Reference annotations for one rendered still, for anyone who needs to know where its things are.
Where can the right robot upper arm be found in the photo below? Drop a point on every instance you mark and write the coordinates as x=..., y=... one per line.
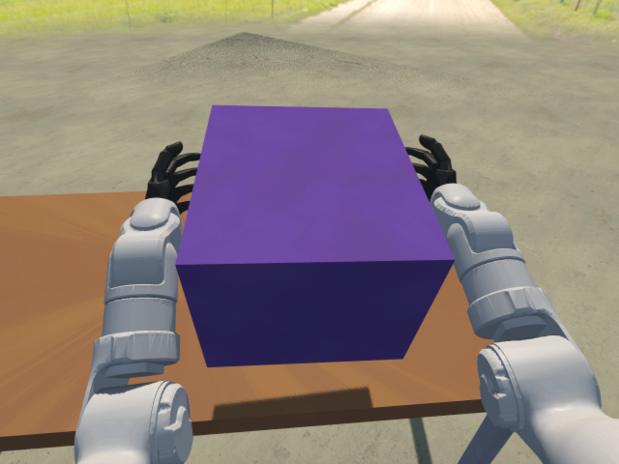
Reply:
x=541, y=388

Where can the robot right hand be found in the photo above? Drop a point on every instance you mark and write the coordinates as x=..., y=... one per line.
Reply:
x=439, y=171

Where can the left robot forearm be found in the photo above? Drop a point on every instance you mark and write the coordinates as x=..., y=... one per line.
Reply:
x=141, y=293

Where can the carton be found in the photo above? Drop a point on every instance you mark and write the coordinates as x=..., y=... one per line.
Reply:
x=309, y=238

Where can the left robot upper arm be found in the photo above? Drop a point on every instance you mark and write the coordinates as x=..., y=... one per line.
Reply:
x=147, y=423

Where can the robot left hand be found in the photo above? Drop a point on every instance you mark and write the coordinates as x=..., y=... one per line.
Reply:
x=165, y=179

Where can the table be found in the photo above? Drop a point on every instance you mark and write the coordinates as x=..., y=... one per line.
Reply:
x=54, y=252

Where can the right robot forearm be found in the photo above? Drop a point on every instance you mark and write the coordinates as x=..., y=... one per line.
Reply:
x=505, y=303

